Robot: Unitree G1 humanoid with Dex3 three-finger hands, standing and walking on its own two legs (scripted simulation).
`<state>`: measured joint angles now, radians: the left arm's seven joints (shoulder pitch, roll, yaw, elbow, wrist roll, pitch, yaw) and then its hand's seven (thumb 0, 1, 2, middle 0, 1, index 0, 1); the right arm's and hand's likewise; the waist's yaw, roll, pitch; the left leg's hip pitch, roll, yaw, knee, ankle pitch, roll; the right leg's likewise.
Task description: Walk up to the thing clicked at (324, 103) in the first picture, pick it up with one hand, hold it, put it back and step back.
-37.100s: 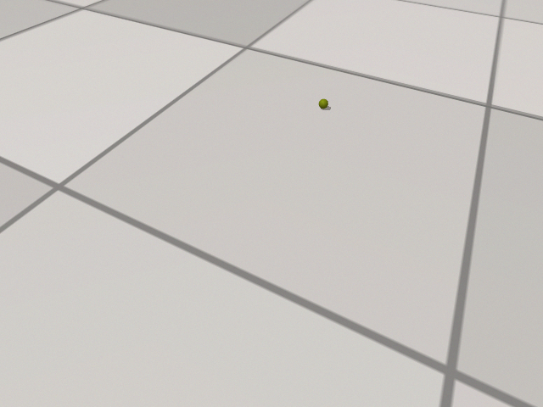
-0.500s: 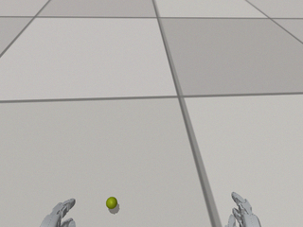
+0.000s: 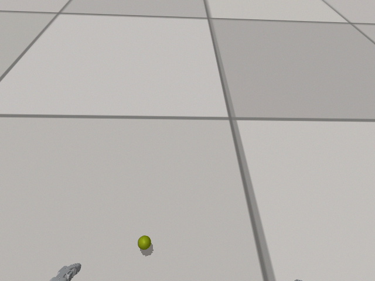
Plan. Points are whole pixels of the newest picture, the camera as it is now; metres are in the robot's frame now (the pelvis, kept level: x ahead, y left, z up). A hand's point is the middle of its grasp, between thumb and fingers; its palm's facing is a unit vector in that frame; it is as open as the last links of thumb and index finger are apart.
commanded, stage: stand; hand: left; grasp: from above
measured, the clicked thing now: (144, 242) +0.44 +0.20 -0.71
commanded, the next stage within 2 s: none
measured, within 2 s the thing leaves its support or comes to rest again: neither
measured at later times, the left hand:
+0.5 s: hand out of the picture +0.04 +0.24 -0.13, palm faces +0.06 -0.94 -0.33, open 7.4 cm
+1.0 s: hand out of the picture +0.04 +0.23 -0.13, palm faces +0.04 -0.94 -0.33, open 7.4 cm
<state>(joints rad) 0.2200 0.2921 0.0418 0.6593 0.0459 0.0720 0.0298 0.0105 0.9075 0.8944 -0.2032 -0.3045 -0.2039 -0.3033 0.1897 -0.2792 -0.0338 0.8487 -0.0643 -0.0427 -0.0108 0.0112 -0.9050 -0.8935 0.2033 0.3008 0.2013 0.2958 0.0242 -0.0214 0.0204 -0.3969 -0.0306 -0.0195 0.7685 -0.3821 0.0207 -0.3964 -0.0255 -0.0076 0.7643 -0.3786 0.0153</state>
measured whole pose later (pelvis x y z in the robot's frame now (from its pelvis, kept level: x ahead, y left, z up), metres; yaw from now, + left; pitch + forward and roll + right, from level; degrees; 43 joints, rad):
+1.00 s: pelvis +0.00 -0.01 +0.04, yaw +1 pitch -4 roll +0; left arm 0.13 0.30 0.03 1.17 0.02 0.00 0.02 0.01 0.91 0.89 -0.20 -0.30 -0.20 -0.30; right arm 0.14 -0.31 -0.02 1.14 -0.03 0.00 -0.01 0.01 -0.91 -0.89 0.20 0.30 0.20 0.30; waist 0.01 0.01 0.07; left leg -0.11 -0.02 -0.05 0.35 -0.17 0.00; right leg -0.10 -0.02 -0.03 0.34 -0.17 0.01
